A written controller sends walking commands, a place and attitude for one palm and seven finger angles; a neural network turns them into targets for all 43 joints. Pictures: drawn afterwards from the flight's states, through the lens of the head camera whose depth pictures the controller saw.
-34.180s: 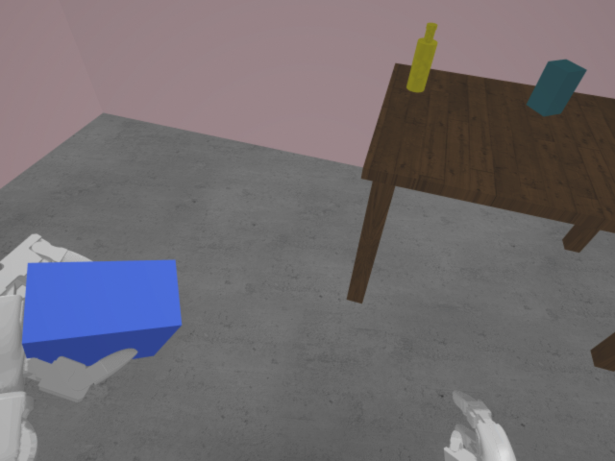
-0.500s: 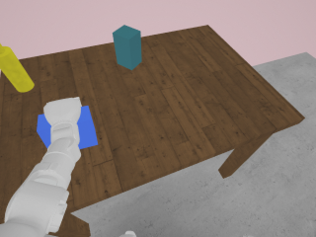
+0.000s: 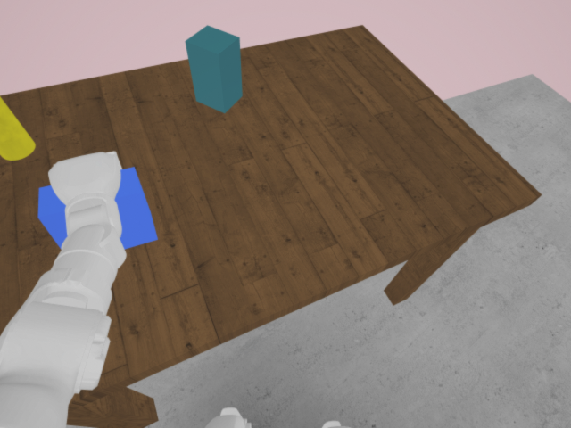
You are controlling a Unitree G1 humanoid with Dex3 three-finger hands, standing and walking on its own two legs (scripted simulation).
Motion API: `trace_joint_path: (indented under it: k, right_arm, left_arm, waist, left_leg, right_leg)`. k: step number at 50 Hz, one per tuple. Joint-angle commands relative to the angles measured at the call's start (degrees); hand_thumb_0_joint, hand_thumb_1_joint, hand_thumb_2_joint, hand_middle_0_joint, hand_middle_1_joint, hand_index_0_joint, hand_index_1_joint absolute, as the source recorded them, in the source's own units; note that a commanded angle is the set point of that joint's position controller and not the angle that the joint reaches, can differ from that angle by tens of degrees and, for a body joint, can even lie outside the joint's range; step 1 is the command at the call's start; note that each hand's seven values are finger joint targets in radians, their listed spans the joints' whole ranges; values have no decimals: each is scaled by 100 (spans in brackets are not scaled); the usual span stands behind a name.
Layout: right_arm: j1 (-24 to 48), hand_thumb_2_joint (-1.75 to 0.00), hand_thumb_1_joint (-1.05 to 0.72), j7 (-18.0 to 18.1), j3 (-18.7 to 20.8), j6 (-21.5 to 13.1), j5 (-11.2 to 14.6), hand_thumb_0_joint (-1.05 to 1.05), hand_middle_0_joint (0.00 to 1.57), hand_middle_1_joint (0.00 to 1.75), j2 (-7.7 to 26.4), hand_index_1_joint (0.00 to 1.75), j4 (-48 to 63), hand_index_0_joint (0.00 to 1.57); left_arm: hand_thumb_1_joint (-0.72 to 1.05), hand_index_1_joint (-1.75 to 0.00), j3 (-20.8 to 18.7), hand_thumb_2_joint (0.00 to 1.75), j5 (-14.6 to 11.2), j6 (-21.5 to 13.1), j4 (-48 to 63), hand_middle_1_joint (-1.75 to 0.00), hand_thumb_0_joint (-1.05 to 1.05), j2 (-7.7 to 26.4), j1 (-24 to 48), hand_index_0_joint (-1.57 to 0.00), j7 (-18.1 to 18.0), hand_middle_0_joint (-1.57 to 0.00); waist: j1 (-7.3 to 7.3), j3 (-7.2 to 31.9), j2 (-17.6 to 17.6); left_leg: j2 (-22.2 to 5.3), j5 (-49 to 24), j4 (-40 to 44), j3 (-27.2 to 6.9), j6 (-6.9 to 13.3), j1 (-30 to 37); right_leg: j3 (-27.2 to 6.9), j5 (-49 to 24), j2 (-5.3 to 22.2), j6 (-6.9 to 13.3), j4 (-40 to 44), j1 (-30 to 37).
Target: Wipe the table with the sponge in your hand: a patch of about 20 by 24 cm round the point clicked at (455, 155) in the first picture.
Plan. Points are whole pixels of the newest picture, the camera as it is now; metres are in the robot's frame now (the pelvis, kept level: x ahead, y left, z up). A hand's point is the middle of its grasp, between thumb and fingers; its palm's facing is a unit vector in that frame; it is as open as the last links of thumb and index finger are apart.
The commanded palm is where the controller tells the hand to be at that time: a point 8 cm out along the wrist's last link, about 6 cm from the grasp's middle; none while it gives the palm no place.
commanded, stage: slide back across to the first lane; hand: left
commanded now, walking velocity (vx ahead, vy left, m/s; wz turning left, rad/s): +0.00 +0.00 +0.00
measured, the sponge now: (107, 223) +0.43 +0.29 -0.03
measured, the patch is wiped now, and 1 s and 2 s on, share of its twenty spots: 1.00 1.00 1.00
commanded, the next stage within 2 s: wipe back along the first lane in 0.46 s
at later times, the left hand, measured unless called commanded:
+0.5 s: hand (57, 214) +0.42 +0.34 +0.01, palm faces -0.13 -0.03 -0.99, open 10.6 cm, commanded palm +0.40 +0.33 +0.07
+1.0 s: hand (53, 239) +0.38 +0.33 +0.01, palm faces -0.09 -0.01 -1.00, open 10.6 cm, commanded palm +0.34 +0.31 +0.05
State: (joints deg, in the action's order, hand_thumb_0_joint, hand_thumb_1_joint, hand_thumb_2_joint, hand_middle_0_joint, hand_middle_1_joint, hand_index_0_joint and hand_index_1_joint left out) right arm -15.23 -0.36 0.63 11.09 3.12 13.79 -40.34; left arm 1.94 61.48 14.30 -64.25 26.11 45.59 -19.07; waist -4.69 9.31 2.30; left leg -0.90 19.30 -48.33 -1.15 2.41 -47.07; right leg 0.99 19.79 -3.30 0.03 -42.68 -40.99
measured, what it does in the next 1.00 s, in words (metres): stands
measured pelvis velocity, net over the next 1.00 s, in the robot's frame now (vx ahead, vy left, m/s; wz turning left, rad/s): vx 0.02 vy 0.00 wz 0.03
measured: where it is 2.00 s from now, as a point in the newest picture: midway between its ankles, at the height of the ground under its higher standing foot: outside the picture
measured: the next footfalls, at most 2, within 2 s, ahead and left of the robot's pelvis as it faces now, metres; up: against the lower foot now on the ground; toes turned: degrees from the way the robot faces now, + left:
none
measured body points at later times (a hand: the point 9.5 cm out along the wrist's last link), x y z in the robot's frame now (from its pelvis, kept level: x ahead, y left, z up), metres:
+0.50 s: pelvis +0.02 +0.00 +0.01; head +0.09 +0.03 +0.46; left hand +0.42 +0.34 +0.07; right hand +0.12 -0.26 -0.11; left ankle +0.03 +0.09 -0.70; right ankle +0.00 -0.13 -0.70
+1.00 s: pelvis +0.02 +0.00 +0.01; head +0.07 +0.02 +0.46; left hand +0.38 +0.33 +0.07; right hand +0.15 -0.25 -0.10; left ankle +0.03 +0.09 -0.70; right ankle +0.00 -0.13 -0.70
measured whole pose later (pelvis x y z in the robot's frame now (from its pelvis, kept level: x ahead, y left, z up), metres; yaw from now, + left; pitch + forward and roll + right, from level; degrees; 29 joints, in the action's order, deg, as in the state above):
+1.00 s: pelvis +0.02 +0.00 +0.01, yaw +2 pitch +13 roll -4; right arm -12.0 -0.4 0.9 12.3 4.1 14.5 -37.5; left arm 0.6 59.7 10.9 -44.1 27.5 23.8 -16.9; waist -0.7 8.2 2.3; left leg 0.2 20.3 -44.5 -1.7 2.7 -37.1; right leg 1.5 20.8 -2.4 0.0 -38.0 -30.4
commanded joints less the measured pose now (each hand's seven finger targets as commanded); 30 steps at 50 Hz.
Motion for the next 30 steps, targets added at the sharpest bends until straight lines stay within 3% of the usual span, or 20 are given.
trace_joint_path:
  k: [1, 2, 5, 6, 10, 12, 16, 18, 21, 25, 27, 30]
  right_arm:
    - [-199, -90, -90, 63, 334, -147, -2, 0, 20, 30, 1027, 30, 554, 20]
    - [-224, -90, -90, 66, 318, -146, 9, 0, 20, 30, 1044, 30, 558, 20]
    - [-198, -90, -90, 77, 314, -177, 41, 0, 20, 30, 1044, 30, 556, 20]
    - [-172, -90, -90, 84, 315, -187, 38, 0, 20, 30, 1063, 30, 545, 20]
    - [-230, -90, -90, 59, 334, -218, 40, 0, 20, 30, 1020, 30, 569, 20]
    - [-281, -90, -90, 53, 363, -218, 30, 0, 20, 30, 1032, 30, 556, 20]
    - [-206, -90, -90, 82, 379, -205, 46, 0, 20, 30, 1033, 30, 605, 20]
    - [-206, -90, -90, 88, 389, -186, 40, 0, 20, 30, 1051, 30, 586, 20]
    - [-172, -90, -90, 102, 375, -162, 35, 0, 20, 30, 1083, 30, 587, 20]
    - [-196, -90, -90, 75, 387, -126, 5, 0, 20, 30, 1091, 30, 581, 20]
    - [-204, -90, -90, 68, 407, -115, -14, 0, 20, 30, 1110, 30, 584, 20]
    - [-159, -90, -90, 41, 426, -110, -8, 0, 20, 30, 1075, 30, 648, 20]
  left_arm:
    - [10, -160, -368, 130, 129, 83, 676, -160, 0, 1648, 1500, -120, -62, -120]
    - [10, -160, -392, 130, 155, 78, 712, -160, 0, 1799, 1534, -120, -63, -120]
    - [10, -160, -316, 130, 173, 71, 741, -160, 0, 1808, 1574, -120, -34, -120]
    - [10, -160, -517, 130, 179, 31, 836, -160, 0, 2054, 1596, -120, -17, -120]
    - [10, -160, -172, 130, 232, -81, 943, -160, 0, 1670, 1331, -120, 129, -120]
    - [10, -160, -270, 130, 211, -186, 1048, -160, 0, 1722, 1122, -120, 204, -120]
    - [10, -160, -330, 130, 43, -388, 1331, -160, 0, 1683, 917, -120, 332, -120]
    - [10, -160, -325, 130, 78, -461, 1319, -160, 0, 1690, 744, -120, 340, -120]
    - [10, -160, -598, 130, 178, -580, 1437, -160, 0, 2068, 855, -120, 333, -120]
    - [10, -160, -602, 130, 322, -654, 1416, -160, 0, 2113, 628, -120, 293, -120]
    - [10, -160, -740, 130, 311, -707, 1498, -160, 0, 2236, 570, -120, 280, -120]
    - [10, -160, -508, 130, 200, -708, 1514, -160, 0, 1829, 265, -120, 297, -120]
  waist:
    - [157, 1970, 26]
    - [154, 1884, 109]
    - [89, 1641, 70]
    - [181, 1747, 200]
    - [135, 1659, 457]
    - [192, 1833, 495]
    - [162, 1724, 296]
    - [152, 1521, 256]
    - [207, 1507, 325]
    - [235, 1502, 477]
    - [279, 1690, 507]
    - [242, 1704, 291]
  left_leg:
    - [44, -1362, 645, -213, 65, 1996]
    - [64, -1297, 668, -210, 62, 1964]
    - [74, -1059, 778, -185, 94, 1942]
    - [64, -1216, 795, -206, 83, 2050]
    - [56, -1354, 817, -204, 68, 2351]
    - [33, -1752, 770, -265, 50, 2577]
    - [20, -1899, 806, -282, 58, 2625]
    - [38, -1866, 795, -248, 72, 2604]
    - [54, -2000, 820, -271, 63, 2591]
    - [79, -2203, 732, -242, 35, 2635]
    - [80, -2441, 675, -259, 23, 2741]
    - [68, -2395, 642, -221, 35, 2691]
  right_leg:
    - [158, -1090, -130, 337, 643, 727]
    - [151, -1043, -127, 329, 650, 734]
    - [134, -866, -116, 312, 791, 745]
    - [123, -968, -100, 342, 762, 838]
    - [158, -970, -129, 364, 820, 696]
    - [178, -1211, -141, 390, 773, 741]
    - [154, -1407, -131, 388, 843, 890]
    - [170, -1401, -132, 382, 865, 834]
    - [141, -1524, -116, 415, 848, 907]
    - [168, -1647, -125, 436, 773, 840]
    - [161, -1807, -124, 439, 721, 901]
    - [166, -1885, -128, 412, 750, 936]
